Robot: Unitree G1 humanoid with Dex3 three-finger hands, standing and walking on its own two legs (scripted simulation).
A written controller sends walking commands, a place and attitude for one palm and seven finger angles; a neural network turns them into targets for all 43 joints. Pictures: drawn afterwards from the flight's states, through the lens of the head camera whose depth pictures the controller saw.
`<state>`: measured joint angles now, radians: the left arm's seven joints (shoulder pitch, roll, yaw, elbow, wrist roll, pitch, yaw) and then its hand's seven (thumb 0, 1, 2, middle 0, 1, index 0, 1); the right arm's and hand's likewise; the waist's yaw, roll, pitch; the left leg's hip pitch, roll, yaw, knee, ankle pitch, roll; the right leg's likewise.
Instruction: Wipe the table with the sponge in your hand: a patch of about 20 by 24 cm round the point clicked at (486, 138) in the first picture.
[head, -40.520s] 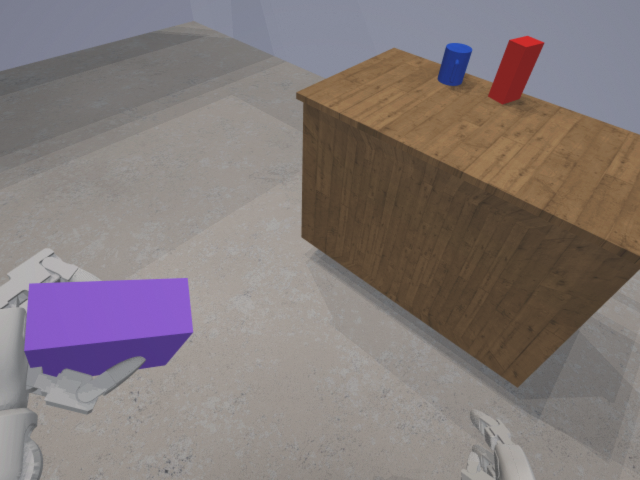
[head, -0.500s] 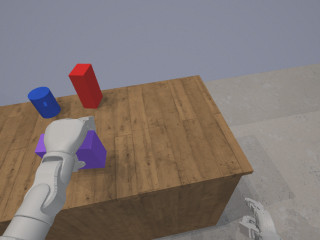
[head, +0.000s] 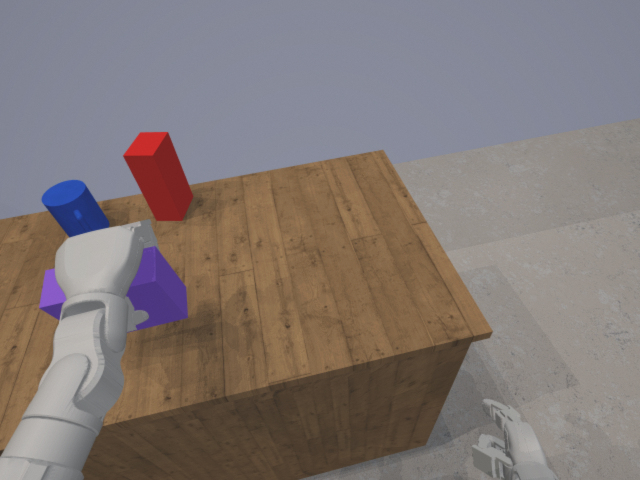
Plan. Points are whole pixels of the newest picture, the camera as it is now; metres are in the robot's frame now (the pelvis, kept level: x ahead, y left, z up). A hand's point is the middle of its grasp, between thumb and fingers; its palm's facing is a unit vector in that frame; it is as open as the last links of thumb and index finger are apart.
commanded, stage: move the sponge above the wiping area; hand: left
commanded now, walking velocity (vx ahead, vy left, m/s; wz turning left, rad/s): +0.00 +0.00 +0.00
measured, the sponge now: (129, 302) +0.29 +0.32 +0.05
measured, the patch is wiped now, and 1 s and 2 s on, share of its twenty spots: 0.00 0.00 0.00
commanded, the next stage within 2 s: lower the sponge onto the table in 0.50 s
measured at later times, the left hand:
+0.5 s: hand (116, 274) +0.30 +0.32 +0.10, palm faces +0.08 -0.01 -1.00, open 9.4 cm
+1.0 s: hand (124, 308) +0.28 +0.31 +0.06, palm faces -0.09 -0.09 -0.99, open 9.4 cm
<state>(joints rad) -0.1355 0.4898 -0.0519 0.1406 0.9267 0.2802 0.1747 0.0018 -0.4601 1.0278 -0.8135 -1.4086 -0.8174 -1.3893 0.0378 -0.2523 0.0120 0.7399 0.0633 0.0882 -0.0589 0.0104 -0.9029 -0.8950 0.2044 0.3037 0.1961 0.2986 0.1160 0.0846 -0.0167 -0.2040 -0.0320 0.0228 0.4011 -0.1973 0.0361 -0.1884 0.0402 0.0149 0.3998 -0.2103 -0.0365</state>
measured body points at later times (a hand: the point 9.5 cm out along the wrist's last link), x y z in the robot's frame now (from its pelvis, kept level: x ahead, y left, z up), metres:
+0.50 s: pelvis +0.00 +0.00 +0.00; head +0.01 -0.04 +0.45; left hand +0.29 +0.32 +0.16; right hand +0.22 -0.22 -0.11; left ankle +0.01 +0.09 -0.74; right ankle +0.00 -0.10 -0.74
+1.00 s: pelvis +0.00 +0.00 +0.00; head +0.01 -0.03 +0.45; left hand +0.28 +0.32 +0.12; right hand +0.24 -0.20 -0.10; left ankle +0.01 +0.09 -0.74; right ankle +0.00 -0.10 -0.74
